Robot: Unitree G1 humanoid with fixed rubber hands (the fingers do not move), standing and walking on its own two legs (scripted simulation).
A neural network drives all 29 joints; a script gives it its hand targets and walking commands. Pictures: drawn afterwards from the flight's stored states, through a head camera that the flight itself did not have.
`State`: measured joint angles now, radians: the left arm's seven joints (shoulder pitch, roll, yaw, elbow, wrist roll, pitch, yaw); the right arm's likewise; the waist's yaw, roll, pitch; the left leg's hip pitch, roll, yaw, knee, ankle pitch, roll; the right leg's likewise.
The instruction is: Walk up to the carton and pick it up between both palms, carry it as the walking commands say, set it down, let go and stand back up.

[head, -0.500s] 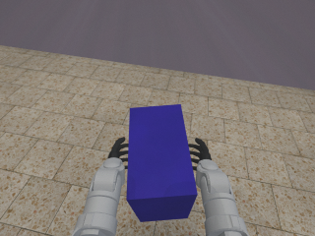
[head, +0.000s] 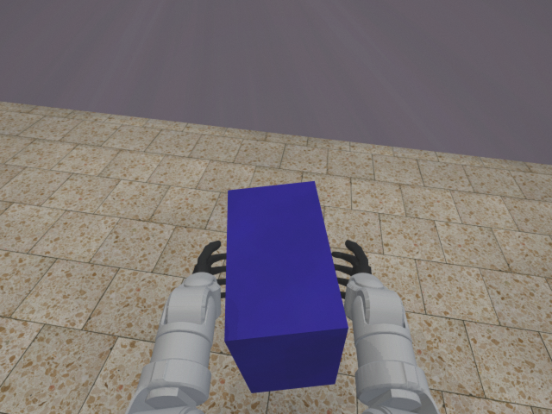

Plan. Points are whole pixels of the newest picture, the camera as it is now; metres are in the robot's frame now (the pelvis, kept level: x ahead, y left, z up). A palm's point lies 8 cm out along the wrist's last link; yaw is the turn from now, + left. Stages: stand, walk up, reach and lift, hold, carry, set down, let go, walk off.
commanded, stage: reach and lift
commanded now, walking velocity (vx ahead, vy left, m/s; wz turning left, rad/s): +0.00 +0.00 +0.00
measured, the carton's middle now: (282, 289) +0.35 -0.01 -0.02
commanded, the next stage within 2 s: hold in 0.74 s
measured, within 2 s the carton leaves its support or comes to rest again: neither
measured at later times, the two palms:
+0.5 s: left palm (200, 282) +0.32 +0.12 +0.04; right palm (356, 283) +0.32 -0.12 +0.05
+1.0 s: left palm (197, 293) +0.30 +0.12 +0.04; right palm (357, 291) +0.30 -0.12 +0.05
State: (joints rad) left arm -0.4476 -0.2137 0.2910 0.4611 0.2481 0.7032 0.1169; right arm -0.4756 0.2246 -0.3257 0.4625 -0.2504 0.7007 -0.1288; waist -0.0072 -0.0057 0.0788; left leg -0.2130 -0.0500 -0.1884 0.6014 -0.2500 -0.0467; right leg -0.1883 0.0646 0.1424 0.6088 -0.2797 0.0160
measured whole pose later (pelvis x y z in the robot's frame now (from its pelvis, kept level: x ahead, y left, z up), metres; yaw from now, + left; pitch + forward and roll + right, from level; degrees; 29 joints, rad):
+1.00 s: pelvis +0.00 +0.00 +0.00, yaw +0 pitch -9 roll +0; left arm -0.37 -0.18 0.19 0.43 0.23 0.76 0.12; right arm -0.40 0.20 -0.22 0.44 -0.23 0.75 -0.13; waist -0.01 -0.01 0.03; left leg -0.19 -0.05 -0.18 0.59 -0.24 -0.04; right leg -0.16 0.05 0.13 0.60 -0.28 0.02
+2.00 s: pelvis -0.07 +0.12 -0.02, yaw +20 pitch +4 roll +1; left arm -0.13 -0.13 0.01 -0.25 -0.01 1.09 0.26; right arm -0.22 0.15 0.00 -0.20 0.01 1.12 -0.26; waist -0.01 -0.03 -0.06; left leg -0.51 -0.03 0.10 0.74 -0.30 0.07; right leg -0.56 -0.19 -0.05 1.07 -0.61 0.12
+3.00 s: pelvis -0.36 +0.28 -0.01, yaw +57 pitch +3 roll +3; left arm -0.17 -0.14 -0.03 -0.27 0.00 1.11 0.26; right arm -0.20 0.14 -0.03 -0.30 0.02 1.14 -0.27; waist -0.05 -0.05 -0.04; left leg -0.43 0.01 0.07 0.65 -0.26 0.01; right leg -0.42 -0.34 -0.18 0.75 -0.33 0.14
